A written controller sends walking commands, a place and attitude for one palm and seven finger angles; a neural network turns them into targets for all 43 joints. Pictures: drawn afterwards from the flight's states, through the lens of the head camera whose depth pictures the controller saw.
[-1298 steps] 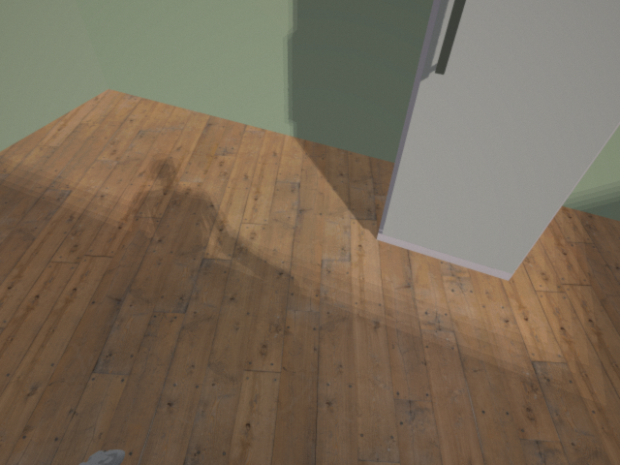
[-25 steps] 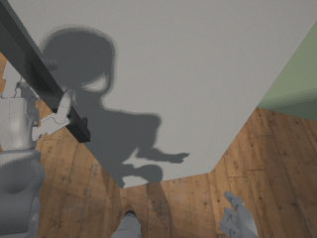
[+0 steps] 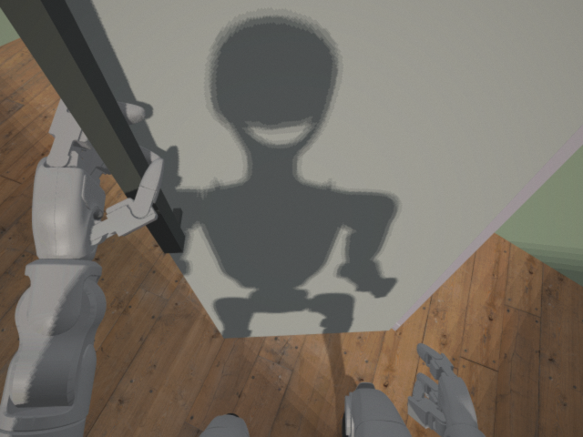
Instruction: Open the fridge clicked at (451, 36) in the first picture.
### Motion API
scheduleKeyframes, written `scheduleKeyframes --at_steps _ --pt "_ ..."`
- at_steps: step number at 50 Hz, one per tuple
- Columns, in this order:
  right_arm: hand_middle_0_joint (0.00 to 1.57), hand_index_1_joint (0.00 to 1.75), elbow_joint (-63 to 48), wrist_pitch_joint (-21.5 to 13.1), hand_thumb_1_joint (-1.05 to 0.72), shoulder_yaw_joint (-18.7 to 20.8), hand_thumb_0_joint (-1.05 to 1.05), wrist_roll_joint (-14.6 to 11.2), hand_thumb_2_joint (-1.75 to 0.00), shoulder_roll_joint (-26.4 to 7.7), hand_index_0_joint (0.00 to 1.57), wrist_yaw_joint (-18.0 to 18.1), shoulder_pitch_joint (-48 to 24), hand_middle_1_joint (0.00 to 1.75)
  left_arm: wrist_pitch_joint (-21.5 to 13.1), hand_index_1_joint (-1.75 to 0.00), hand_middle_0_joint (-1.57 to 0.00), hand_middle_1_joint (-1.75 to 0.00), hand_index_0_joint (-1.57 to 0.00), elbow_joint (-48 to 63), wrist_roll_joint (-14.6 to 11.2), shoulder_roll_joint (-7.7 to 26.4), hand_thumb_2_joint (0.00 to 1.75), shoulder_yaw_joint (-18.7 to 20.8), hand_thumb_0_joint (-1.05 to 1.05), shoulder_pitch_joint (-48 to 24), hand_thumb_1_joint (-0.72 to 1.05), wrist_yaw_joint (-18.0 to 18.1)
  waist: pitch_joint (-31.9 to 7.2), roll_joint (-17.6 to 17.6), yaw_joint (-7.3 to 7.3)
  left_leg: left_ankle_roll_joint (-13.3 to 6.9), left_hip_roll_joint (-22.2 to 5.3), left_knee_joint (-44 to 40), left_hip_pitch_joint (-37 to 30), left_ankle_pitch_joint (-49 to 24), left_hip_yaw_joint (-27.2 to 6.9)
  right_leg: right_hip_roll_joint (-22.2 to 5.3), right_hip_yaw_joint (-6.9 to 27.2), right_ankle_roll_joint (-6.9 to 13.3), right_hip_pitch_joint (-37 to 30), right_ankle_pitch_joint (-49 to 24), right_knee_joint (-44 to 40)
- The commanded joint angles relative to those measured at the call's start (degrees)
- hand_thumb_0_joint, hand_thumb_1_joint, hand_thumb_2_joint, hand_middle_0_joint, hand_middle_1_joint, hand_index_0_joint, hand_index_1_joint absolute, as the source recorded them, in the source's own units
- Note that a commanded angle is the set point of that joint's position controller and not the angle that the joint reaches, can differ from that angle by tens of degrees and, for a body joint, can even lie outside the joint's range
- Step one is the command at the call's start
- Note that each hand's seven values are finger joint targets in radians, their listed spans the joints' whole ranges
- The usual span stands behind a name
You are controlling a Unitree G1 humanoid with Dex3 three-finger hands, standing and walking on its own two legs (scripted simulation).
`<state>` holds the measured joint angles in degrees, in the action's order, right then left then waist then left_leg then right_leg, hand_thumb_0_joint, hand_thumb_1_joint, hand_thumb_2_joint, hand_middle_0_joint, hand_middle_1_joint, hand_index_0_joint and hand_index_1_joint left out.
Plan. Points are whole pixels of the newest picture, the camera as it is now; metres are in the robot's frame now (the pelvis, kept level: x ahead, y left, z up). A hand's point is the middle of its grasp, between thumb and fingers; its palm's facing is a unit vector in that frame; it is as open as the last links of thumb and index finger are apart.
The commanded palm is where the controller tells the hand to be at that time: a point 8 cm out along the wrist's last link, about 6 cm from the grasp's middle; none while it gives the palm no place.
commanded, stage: walk backward, drawing the door open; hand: left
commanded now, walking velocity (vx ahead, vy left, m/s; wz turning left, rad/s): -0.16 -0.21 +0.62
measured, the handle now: (97, 82) +0.35 +0.19 +0.28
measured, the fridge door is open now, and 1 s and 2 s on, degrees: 44 75 71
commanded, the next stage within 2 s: stop walking and hold the door back in 0.64 s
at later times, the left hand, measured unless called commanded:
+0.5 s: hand (177, 351) +0.18 +0.10 +0.19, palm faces +0.52 -0.83 -0.21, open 7.4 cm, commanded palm +0.12 +0.14 +0.18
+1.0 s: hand out of the picture +0.11 +0.04 +0.19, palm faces +0.80 -0.57 -0.20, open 6.3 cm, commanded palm +0.06 +0.08 +0.18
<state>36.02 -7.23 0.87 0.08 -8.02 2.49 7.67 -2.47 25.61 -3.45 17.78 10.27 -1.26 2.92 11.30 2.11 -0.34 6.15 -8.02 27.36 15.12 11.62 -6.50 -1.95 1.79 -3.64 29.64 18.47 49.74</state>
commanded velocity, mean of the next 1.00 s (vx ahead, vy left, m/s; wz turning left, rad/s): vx -0.06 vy -0.11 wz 0.54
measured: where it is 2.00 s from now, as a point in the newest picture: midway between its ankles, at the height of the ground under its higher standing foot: outside the picture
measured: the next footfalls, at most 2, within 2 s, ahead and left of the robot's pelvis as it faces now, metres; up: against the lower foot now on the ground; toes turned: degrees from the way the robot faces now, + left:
right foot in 0.08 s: +0.09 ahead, -0.20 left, +0.00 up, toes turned +2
left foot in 0.36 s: -0.03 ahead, -0.01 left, +0.00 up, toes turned +24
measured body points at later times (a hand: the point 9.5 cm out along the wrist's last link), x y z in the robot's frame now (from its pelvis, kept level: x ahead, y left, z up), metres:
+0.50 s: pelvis -0.04 -0.17 +0.00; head +0.01 -0.13 +0.44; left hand +0.14 +0.15 +0.20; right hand +0.21 -0.32 -0.09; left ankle -0.06 -0.03 -0.74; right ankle +0.05 -0.27 -0.67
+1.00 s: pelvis -0.04 -0.33 +0.00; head -0.01 -0.30 +0.45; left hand +0.06 +0.07 +0.20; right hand +0.28 -0.41 -0.08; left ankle -0.12 -0.26 -0.71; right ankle +0.06 -0.39 -0.74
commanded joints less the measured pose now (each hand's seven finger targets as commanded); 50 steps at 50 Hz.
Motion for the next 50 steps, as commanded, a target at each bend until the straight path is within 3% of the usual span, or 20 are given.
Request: scheduleKeyframes --at_steps 1,2,3,4,5,8,13,16,17,18,19,25,29,32,34,35,38,41,46,50 --pt "0.2 0.3 -9.16 -2.44 -0.9 3.15 0.0 -1.62 -0.9 -9.58 0.2 0.47 -4.99 0.3 -6.94 -1.4 -0.45 -1.4 -0.45 14.64 -0.05 8.07 0.9 7.78 0.0 -13.31 0.9 2.52 -21.94 14.12 -0.09 -10.45 -5.24 -1.09 4.54 -1.77 -1.69 3.75 -5.97 -1.75 -24.75 -1.38 -16.06" --pt "0.2 0.3 -8.94 -2.13 -0.9 2.95 0.0 -1.88 -0.9 -9.59 0.2 0.58 -4.38 0.3 -6.56 -1.4 -0.45 -1.4 -0.45 14.52 -0.01 9.7 0.9 9.35 0.0 -12.91 0.9 2.95 -21.18 10.41 0.02 -8.65 -1.45 2.29 6.14 4.41 0.56 3.38 -6.48 -1.89 -26.94 -5.18 -21.81" --pt "0.2 0.3 -8.63 -1.84 -0.9 2.34 0.0 -2.16 -0.9 -7.31 0.2 0.58 -3.5 0.3 -6.39 -1.4 -0.45 -1.4 -0.45 15.48 0.09 10.69 0.9 9.19 0.0 -13.23 0.9 3.18 -21.84 -2.56 0.83 -6.21 4.93 12.46 6.25 12.83 3.43 -2.92 -2.51 -0.33 -26.33 -7.23 -30.07" --pt "0.2 0.3 -9.64 -1.36 -0.9 2.02 0.0 -1.6 -0.9 -5.74 0.2 0.86 -5.3 0.3 -5.99 -1.4 -0.45 -1.4 -0.45 16.56 0.52 14.71 0.9 12.1 0.0 -11.74 0.9 3.6 -23.11 -20.05 -0.05 -4.24 9.98 31.64 13.24 23.88 7.8 -16.18 10.25 5.24 -24.6 -8.88 -33.89" --pt "0.2 0.3 -9.47 -1.43 -0.9 1.97 0.0 -1.01 -0.9 -6.2 0.2 1.55 -7.28 0.3 -6.43 -1.4 -0.45 -1.4 -0.45 16.13 0.85 16.65 0.9 14.56 0.0 -10.37 0.9 3.92 -23.28 -20.54 -2.0 -4.98 9.23 47.71 15.05 27.72 4.74 -22.55 15.16 11.09 -19.64 -12.3 -34.42" --pt "0.2 0.3 -9.26 0.16 -0.9 2.18 0.0 -0.61 -0.9 -6.98 0.2 1.74 -8.02 0.3 -7.16 -1.4 -0.45 -1.4 -0.45 18.11 0.06 12.23 0.9 12.87 0.0 -5.33 0.9 4.13 -22.45 -11.38 -0.33 -3.39 5.19 52.16 18.73 22.03 4.82 -19.7 6.13 13.97 -25.48 -21.45 -26.61" --pt "0.2 0.3 -10.7 2.32 -0.9 1.37 0.0 -0.14 -0.9 -6.94 0.2 2.91 -5.88 0.3 -7.37 -1.4 -0.45 -1.4 -0.45 18.06 -0.77 9.58 0.9 10.63 0.0 -3.95 0.9 4.62 -23.12 -12.22 -0.05 -4.52 4.93 20.72 7.08 20.76 11.43 -16.68 -6.28 11.55 -24.88 -27.05 -23.35" --pt "0.2 0.3 -10.29 1.69 -0.9 2.13 0.0 0.5 -0.9 -7.99 0.2 3.51 -1.6 0.3 -7.16 -1.4 -0.45 -1.4 -0.45 18.83 -1.22 7.66 0.9 7.25 0.0 -6.03 0.9 4.01 -24.32 -4.49 2.59 -4.62 4.97 0.08 -6.99 5.04 12.34 -12.42 -9.4 8.12 -15.4 -21.11 -11.91" --pt "0.2 0.3 -11.09 1.44 -0.9 3.08 0.0 0.36 -0.9 -9.94 0.2 3.74 -1.03 0.3 -7.44 -1.4 -0.45 -1.4 -0.45 19.94 -1.6 6.63 0.9 5.41 0.0 -6.37 0.9 3.92 -23.02 5.04 3.72 -7.68 -3.88 -5.77 -17.55 -6.44 -0.77 -8.6 -10.6 4.78 -2.09 -8.97 -0.92" --pt "0.2 0.3 -11.1 0.44 -0.9 3.17 0.0 0.74 -0.9 -11.42 0.2 3.18 -1.77 0.3 -8.57 -1.4 -0.45 -1.4 -0.45 21.76 -1.02 6.36 0.9 3.93 0.0 -7.96 0.9 3.51 -24.0 17.89 1.55 -15.21 -21.37 -9.33 -23.89 -37.24 -25.84 -0.87 -7.31 0.74 10.26 16.44 10.24" --pt "0.2 0.3 -8.95 -0.31 -0.9 2.53 0.0 1.12 -0.9 -10.28 0.2 2.15 -1.57 0.3 -9.45 -1.4 -0.45 -1.4 -0.45 20.31 1.11 8.69 0.9 5.2 0.0 -8.97 0.9 2.65 -23.7 12.11 0.83 -19.44 -25.15 -6.56 -24.44 -47.36 -28.12 -1.02 -0.39 0.9 12.21 16.46 16.4" --pt "0.2 0.3 -6.74 -1.37 -0.9 4.28 0.0 -0.25 -0.9 -10.68 0.2 0.34 -1.71 0.3 -7.24 -1.4 -0.45 -1.4 -0.45 19.14 0.84 7.3 0.9 5.74 0.0 -7.93 0.9 1.73 -20.11 13.28 0.9 -12.01 -10.49 -4.6 -9.63 -24.65 -4.14 -0.36 0.14 -0.37 -1.41 1.31 4.64" --pt "0.2 0.3 -7.96 -1.71 -0.9 3.41 0.0 -0.91 -0.9 -10.22 0.2 0.19 -2.25 0.3 -6.6 -1.4 -0.45 -1.4 -0.45 17.32 -0.47 8.07 0.9 7.39 0.0 -8.92 0.9 2.4 -20.98 16.96 1.36 -11.8 -8.19 -6.24 -2.75 -9.91 -5.06 2.99 -3.93 -0.87 -13.66 3.86 -7.54" --pt "0.2 0.3 -8.55 -1.35 -0.9 2.95 0.0 -1.53 -0.9 -9.83 0.2 0.3 -3.23 0.3 -6.07 -1.4 -0.45 -1.4 -0.45 15.36 -1.0 11.18 0.9 11.5 0.0 -7.65 0.9 3.34 -20.79 9.62 0.07 -8.73 -2.37 0.51 4.52 3.83 -1.6 3.84 -6.61 -1.46 -25.93 -4.56 -24.87" --pt "0.2 0.3 -9.34 -0.52 -0.9 1.89 0.0 -1.51 -0.9 -5.88 0.2 0.42 -4.67 0.3 -5.66 -1.4 -0.45 -1.4 -0.45 17.5 -0.41 16.97 0.9 14.71 0.0 -7.97 0.9 4.06 -21.4 -19.72 -0.03 -3.26 9.68 29.75 15.02 22.62 8.57 -16.05 9.46 6.18 -25.39 -9.18 -35.2" --pt "0.2 0.3 -9.29 -0.9 -0.9 1.82 0.0 -1.19 -0.9 -6.53 0.2 1.03 -6.69 0.3 -6.09 -1.4 -0.45 -1.4 -0.45 16.68 -0.12 17.6 0.9 15.86 0.0 -7.65 0.9 4.23 -21.6 -19.92 -1.66 -4.13 9.13 46.23 16.71 26.7 5.45 -22.03 13.26 11.2 -19.73 -13.92 -35.04" --pt "0.2 0.3 -6.81 0.3 -0.9 1.89 0.0 -0.39 -0.9 -7.44 0.2 1.72 -6.41 0.3 -5.54 -1.4 -0.45 -1.4 -0.45 5.87 -0.38 12.01 0.9 13.49 0.0 -2.71 0.9 4.58 -20.02 -10.45 0.08 -2.46 5.52 51.96 20.91 20.76 4.98 -19.53 5.05 13.31 -25.85 -32.48 -25.71" --pt "0.2 0.3 -5.65 1.63 -0.9 0.73 0.0 0.1 -0.9 -8.31 0.2 3.22 -6.18 0.3 -6.27 -1.4 -0.45 -1.4 -0.45 -6.45 0.04 15.42 0.9 15.62 0.0 -19.04 0.9 5.98 -21.69 -10.58 0.34 -3.04 6.35 38.86 14.8 15.97 6.94 -18.26 0.64 9.55 -25.2 -37.63 -25.78" --pt "0.2 0.3 -6.89 2.07 -0.9 0.8 0.0 -0.46 -0.9 -10.28 0.2 3.72 -4.54 0.3 -7.47 -1.4 -0.45 -1.4 -0.45 -14.57 0.69 14.84 0.9 9.82 0.0 -32.83 0.9 6.29 -23.53 -15.21 -1.89 -5.23 8.48 15.32 7.25 17.33 10.05 -21.02 5.91 10.34 -28.99 -35.44 -27.01" --pt "0.2 0.3 -6.46 3.4 -0.9 0.89 0.0 -1.08 -0.9 -11.59 0.2 2.71 -2.66 0.3 -8.14 -1.4 -0.45 -1.4 -0.45 -17.77 0.9 14.5 0.9 6.81 0.0 -42.26 0.9 6.06 -27.16 -9.3 0.1 -6.21 9.06 -3.64 -2.54 5.17 11.45 -19.0 3.3 7.65 -28.92 -30.23 -21.86"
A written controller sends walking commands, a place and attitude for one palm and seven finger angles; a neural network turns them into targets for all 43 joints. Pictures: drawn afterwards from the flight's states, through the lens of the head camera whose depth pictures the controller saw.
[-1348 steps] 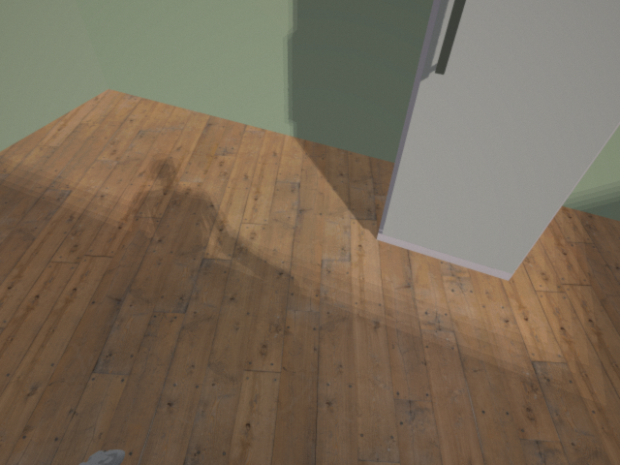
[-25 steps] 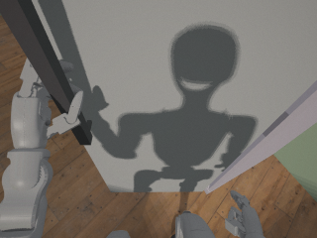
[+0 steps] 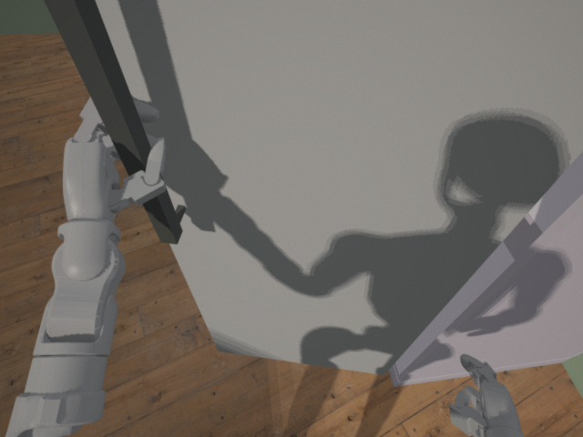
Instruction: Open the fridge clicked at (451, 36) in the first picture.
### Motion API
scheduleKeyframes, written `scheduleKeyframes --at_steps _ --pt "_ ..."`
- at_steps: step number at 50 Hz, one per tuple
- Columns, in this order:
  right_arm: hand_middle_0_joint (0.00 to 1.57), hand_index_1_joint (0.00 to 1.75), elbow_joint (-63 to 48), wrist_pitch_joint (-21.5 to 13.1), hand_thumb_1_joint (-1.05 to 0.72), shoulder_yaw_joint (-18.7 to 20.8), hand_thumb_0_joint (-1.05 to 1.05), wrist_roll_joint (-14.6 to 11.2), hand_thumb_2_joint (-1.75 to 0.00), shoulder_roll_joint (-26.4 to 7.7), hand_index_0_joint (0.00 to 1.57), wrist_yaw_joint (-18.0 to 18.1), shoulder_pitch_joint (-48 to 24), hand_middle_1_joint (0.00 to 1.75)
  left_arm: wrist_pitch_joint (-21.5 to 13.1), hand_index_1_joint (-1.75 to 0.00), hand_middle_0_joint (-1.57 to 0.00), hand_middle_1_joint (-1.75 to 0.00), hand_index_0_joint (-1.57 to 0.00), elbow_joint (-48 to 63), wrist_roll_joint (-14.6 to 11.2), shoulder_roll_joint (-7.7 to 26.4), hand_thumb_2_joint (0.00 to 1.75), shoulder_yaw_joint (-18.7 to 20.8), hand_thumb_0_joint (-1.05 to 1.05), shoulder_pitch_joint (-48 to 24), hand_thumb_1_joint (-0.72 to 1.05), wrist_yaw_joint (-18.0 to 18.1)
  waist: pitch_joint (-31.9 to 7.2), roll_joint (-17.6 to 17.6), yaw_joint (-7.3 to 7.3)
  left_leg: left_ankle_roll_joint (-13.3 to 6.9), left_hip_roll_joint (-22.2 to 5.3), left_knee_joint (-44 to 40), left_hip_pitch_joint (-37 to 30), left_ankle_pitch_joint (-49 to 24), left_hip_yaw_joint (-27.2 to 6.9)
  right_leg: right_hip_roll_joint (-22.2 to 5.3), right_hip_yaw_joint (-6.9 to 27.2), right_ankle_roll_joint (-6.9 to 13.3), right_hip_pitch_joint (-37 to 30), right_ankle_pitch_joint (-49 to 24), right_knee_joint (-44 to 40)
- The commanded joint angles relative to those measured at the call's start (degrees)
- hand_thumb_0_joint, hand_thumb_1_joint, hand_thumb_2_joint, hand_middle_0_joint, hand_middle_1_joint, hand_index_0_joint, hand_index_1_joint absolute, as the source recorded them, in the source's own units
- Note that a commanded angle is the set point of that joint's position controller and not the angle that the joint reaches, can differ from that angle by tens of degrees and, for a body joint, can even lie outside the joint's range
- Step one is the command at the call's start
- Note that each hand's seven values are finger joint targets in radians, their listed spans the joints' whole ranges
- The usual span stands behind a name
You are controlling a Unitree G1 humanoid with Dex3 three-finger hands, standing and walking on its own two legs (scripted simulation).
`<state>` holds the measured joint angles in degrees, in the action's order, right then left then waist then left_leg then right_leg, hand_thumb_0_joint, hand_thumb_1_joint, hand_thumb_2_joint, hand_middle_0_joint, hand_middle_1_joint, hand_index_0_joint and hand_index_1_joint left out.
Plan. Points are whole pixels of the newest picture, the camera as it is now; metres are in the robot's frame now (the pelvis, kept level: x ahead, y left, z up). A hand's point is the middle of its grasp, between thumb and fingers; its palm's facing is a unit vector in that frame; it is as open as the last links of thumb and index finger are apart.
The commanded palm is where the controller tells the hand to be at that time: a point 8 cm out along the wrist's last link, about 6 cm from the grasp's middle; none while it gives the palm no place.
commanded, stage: stop walking and hold the door back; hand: left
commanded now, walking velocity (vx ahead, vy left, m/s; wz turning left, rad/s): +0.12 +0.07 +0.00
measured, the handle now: (119, 81) +0.39 +0.21 +0.28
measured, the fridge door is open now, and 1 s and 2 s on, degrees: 75 71 67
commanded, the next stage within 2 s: loosen the grip on the handle in 1.14 s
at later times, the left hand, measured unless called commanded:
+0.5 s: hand (159, 152) +0.38 +0.19 +0.19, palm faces +0.20 -0.96 -0.21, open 5.7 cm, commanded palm +0.35 +0.26 +0.17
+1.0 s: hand (161, 152) +0.38 +0.19 +0.19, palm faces +0.12 -0.98 -0.16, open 5.7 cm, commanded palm +0.35 +0.25 +0.17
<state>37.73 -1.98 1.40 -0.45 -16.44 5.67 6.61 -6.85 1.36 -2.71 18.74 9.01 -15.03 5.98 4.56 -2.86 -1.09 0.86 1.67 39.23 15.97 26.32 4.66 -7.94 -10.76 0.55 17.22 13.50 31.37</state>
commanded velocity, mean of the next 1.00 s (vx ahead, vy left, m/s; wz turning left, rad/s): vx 0.09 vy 0.01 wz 0.00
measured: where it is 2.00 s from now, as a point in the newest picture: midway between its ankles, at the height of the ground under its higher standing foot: outside the picture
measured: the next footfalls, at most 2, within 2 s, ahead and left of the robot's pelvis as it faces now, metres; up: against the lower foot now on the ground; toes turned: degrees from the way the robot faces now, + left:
left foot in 0.04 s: +0.01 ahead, +0.11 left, +0.00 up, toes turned +5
right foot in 0.28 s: -0.01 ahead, -0.11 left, +0.00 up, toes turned -2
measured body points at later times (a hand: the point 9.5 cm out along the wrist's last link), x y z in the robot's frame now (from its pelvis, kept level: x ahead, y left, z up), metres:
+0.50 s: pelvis -0.07 +0.00 +0.00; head -0.04 -0.01 +0.45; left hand +0.36 +0.24 +0.21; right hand +0.02 -0.25 -0.13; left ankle -0.03 +0.14 -0.72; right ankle -0.05 -0.11 -0.74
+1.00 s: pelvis -0.06 +0.03 +0.00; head -0.04 +0.03 +0.45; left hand +0.37 +0.24 +0.20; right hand +0.05 -0.22 -0.12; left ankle -0.02 +0.14 -0.74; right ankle -0.05 -0.11 -0.74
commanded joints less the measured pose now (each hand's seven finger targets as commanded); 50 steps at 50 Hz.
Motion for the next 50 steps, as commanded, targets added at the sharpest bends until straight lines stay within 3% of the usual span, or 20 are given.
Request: scheduleKeyframes --at_steps 1,3,4,5,7,12,13,15,17,21,25,26,28,29,31,34,36,38,43,50 --pt "0.2 0.3 -8.56 -1.49 -0.9 0.6 0.0 -0.61 -0.9 -3.57 0.2 -0.59 -1.99 0.3 -4.12 -1.4 -0.45 -1.4 -0.45 5.81 0.05 12.87 0.9 7.11 0.0 -30.06 0.9 2.77 -20.76 -0.97 0.8 -1.97 -2.64 -18.68 -8.09 -14.6 -1.04 -9.45 13.37 1.69 -13.06 -21.92 -0.41" --pt "0.2 0.3 -9.5 -1.35 -0.9 1.0 0.0 -0.9 -0.9 -5.41 0.2 -0.84 -2.43 0.3 -4.68 -1.4 -0.45 -1.4 -0.45 3.02 -0.35 11.93 0.9 5.33 0.0 -33.93 0.9 2.35 -19.0 16.6 -0.07 -7.65 -15.19 -18.81 -13.36 -27.86 -13.63 1.1 5.91 -2.24 -1.31 -3.47 6.45" --pt "0.2 0.3 -9.29 -1.44 -0.9 0.88 0.0 -1.57 -0.9 -5.34 0.2 -1.45 -1.88 0.3 -4.45 -1.4 -0.45 -1.4 -0.45 0.2 -0.36 10.89 0.9 3.04 0.0 -38.65 0.9 1.75 -17.98 18.47 -0.11 -10.33 -18.61 -17.14 -12.45 -36.12 -17.08 3.85 5.87 -2.55 1.01 8.45 9.93" --pt "0.2 0.3 -8.94 -1.78 -0.9 -0.19 0.0 -1.4 -0.9 -3.72 0.2 -1.65 -2.03 0.3 -4.3 -1.4 -0.45 -1.4 -0.45 -4.31 0.17 8.43 0.9 0.57 0.0 -38.36 0.9 0.92 -16.6 19.6 1.04 -11.83 -19.86 -20.41 -9.52 -27.25 -19.26 4.72 7.27 -2.33 3.44 16.11 14.17" --pt "0.2 0.3 -7.73 -2.3 -0.9 0.39 0.0 -1.71 -0.9 -4.97 0.2 -0.83 -0.71 0.3 -3.98 -1.4 -0.45 -1.4 -0.45 -8.83 0.67 13.95 0.9 3.79 0.0 -46.34 0.9 1.42 -13.17 15.22 1.09 -12.69 -20.0 -21.07 -7.32 -17.75 -21.37 5.2 8.37 -2.18 6.18 14.35 17.15" --pt "0.2 0.3 -5.89 -2.41 -0.9 0.11 0.0 -2.13 -0.9 -5.82 0.2 -0.17 1.34 0.3 -2.57 -1.4 -0.45 -1.4 -0.45 -20.87 0.16 9.67 0.9 -0.3 0.0 -51.87 0.9 0.0 -17.23 9.72 0.41 -7.26 -13.1 -12.36 -5.46 -13.09 -9.67 7.03 5.8 -1.6 -7.07 6.27 -2.7" --pt "0.2 0.3 -5.58 -2.26 -0.9 -0.21 0.0 -2.01 -0.9 -5.39 0.2 -0.05 1.29 0.3 -2.57 -1.4 -0.45 -1.4 -0.45 -22.4 0.19 10.56 0.9 0.0 0.0 -53.03 0.9 -0.11 -18.33 7.55 0.58 -6.03 -11.84 -9.2 -2.49 -11.16 -8.64 4.99 9.18 -0.48 -11.06 6.28 -6.43" --pt "0.2 0.3 -4.78 -1.81 -0.9 -0.2 0.0 -1.37 -0.9 -4.52 0.2 0.7 2.38 0.3 -2.5 -1.4 -0.45 -1.4 -0.45 -27.52 0.87 16.73 0.9 4.12 0.0 -54.5 0.9 0.09 -17.1 -8.13 0.76 -1.72 -4.05 3.17 10.24 -3.52 -2.56 -8.58 29.66 6.22 -17.0 6.24 -12.91" --pt "0.2 0.3 -4.29 -2.31 -0.9 0.78 0.0 -2.0 -0.9 -5.02 0.2 0.71 2.01 0.3 -1.88 -1.4 -0.45 -1.4 -0.45 -31.23 0.88 17.92 0.9 5.17 0.0 -55.42 0.9 -0.04 -14.69 -13.18 -0.96 -0.71 -3.92 15.79 19.15 5.01 -6.78 -14.07 36.24 10.08 -19.82 4.15 -15.03" --pt "0.2 0.3 -1.63 -2.99 -0.9 -0.85 0.0 -1.03 -0.9 -4.29 0.2 1.52 3.92 0.3 -3.67 -1.4 -0.45 -1.4 -0.45 -36.98 1.46 20.09 0.9 8.49 0.0 -58.29 0.9 -0.76 -16.42 -8.12 -0.48 -0.81 -4.5 6.54 10.96 -0.74 -3.08 -9.8 21.46 8.43 -17.93 -10.47 -9.9" --pt "0.2 0.3 -1.18 -3.19 -0.9 -0.53 0.0 -0.65 -0.9 -4.65 0.2 1.64 5.04 0.3 -5.35 -1.4 -0.45 -1.4 -0.45 -37.66 1.21 21.14 0.9 9.9 0.0 -54.66 0.9 -1.17 -17.87 -5.87 0.89 -0.6 -1.82 -12.22 -6.24 -14.72 2.63 -3.9 12.93 3.61 -9.84 -2.44 -6.46" --pt "0.2 0.3 -1.08 -3.34 -0.9 0.11 0.0 -0.73 -0.9 -5.59 0.2 1.59 4.81 0.3 -5.86 -1.4 -0.45 -1.4 -0.45 -37.59 1.1 20.22 0.9 9.36 0.0 -54.72 0.9 -1.48 -17.09 -2.49 1.21 -0.98 -3.38 -14.08 -10.11 -16.49 0.99 -2.11 12.59 2.39 -5.66 0.23 -4.57" --pt "0.2 0.3 -2.13 -3.25 -0.9 0.88 0.0 -1.32 -0.9 -7.75 0.2 0.9 4.89 0.3 -6.65 -1.4 -0.45 -1.4 -0.45 -37.13 0.29 15.91 0.9 6.28 0.0 -55.17 0.9 -2.02 -16.41 10.57 0.73 -6.09 -15.08 -18.58 -11.17 -17.63 -14.86 5.89 7.58 -1.37 -0.05 5.77 4.39" --pt "0.2 0.3 -3.12 -3.01 -0.9 0.59 0.0 -1.81 -0.9 -7.17 0.2 0.46 4.68 0.3 -6.49 -1.4 -0.45 -1.4 -0.45 -37.51 -0.33 13.86 0.9 4.48 0.0 -56.12 0.9 -2.38 -15.3 10.07 0.52 -8.68 -18.59 -20.29 -7.16 -19.05 -18.99 7.98 7.55 -1.8 -1.53 8.51 7.33" --pt "0.2 0.3 -3.29 -2.74 -0.9 0.45 0.0 -1.69 -0.9 -6.76 0.2 0.3 4.46 0.3 -6.17 -1.4 -0.45 -1.4 -0.45 -39.16 0.3 13.91 0.9 4.75 0.0 -54.09 0.9 -2.49 -11.9 11.04 0.54 -8.96 -18.74 -22.17 2.07 -7.28 -16.76 6.84 8.38 -1.85 -6.56 11.87 4.08" --pt "0.2 0.3 -3.3 -2.72 -0.9 1.19 0.0 -1.76 -0.9 -7.06 0.2 0.46 6.05 0.3 -6.76 -1.4 -0.45 -1.4 -0.45 -36.91 0.77 16.36 0.9 6.5 0.0 -51.11 0.9 -2.09 -15.09 2.98 0.6 -3.72 -11.13 -10.69 0.7 -17.17 -5.84 3.19 12.97 -0.83 -10.97 -1.44 -6.25" --pt "0.2 0.3 -3.33 -2.56 -0.9 1.21 0.0 -1.82 -0.9 -5.92 0.2 0.43 6.18 0.3 -6.34 -1.4 -0.45 -1.4 -0.45 -36.2 1.01 16.84 0.9 6.27 0.0 -50.73 0.9 -2.15 -16.67 -5.09 1.5 0.05 -5.44 -5.24 0.69 -13.2 -1.53 -4.62 21.67 2.61 -9.78 -6.07 -10.11" --pt "0.2 0.3 -2.39 -2.23 -0.9 1.11 0.0 -1.83 -0.9 -6.19 0.2 0.63 6.41 0.3 -5.97 -1.4 -0.45 -1.4 -0.45 -36.85 0.74 18.39 0.9 7.27 0.0 -50.56 0.9 -2.0 -15.38 -4.64 1.4 0.03 -5.53 -7.29 -1.05 -11.78 -2.92 -4.31 20.28 2.63 -7.02 -3.1 -10.41" --pt "0.2 0.3 -3.39 -2.38 -0.9 0.82 0.0 -1.48 -0.9 -6.18 0.2 0.58 5.14 0.3 -7.43 -1.4 -0.45 -1.4 -0.45 -31.92 0.46 16.47 0.9 7.51 0.0 -46.96 0.9 -2.39 -19.95 4.56 0.81 -2.63 -11.73 -12.4 -8.63 -30.2 -6.37 4.03 10.63 -1.6 -6.78 -10.28 -2.81" --pt "0.2 0.3 -5.1 -1.97 -0.9 0.49 0.0 -1.49 -0.9 -5.42 0.2 0.32 3.69 0.3 -7.03 -1.4 -0.45 -1.4 -0.45 -26.33 0.08 14.05 0.9 5.83 0.0 -42.3 0.9 -2.41 -19.73 2.66 0.89 -1.79 -10.96 -11.69 -7.26 -27.78 -3.78 3.93 11.75 -1.55 -7.02 -12.61 -4.06"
